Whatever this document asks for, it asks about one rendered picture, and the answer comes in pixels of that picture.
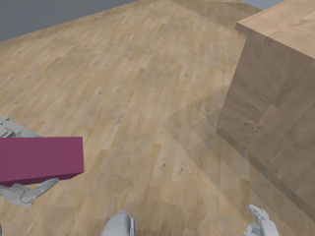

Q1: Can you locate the robot right hand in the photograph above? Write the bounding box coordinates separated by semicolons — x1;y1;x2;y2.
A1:
243;205;281;236

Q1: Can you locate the table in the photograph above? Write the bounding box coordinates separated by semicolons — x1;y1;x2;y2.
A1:
217;0;315;210

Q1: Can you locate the robot left thigh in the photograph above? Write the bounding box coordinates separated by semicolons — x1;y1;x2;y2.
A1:
100;213;135;236

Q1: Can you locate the robot left hand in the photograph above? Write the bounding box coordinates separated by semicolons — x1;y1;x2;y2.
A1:
0;115;60;207

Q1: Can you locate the sponge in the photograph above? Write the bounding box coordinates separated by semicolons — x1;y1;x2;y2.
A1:
0;137;85;188

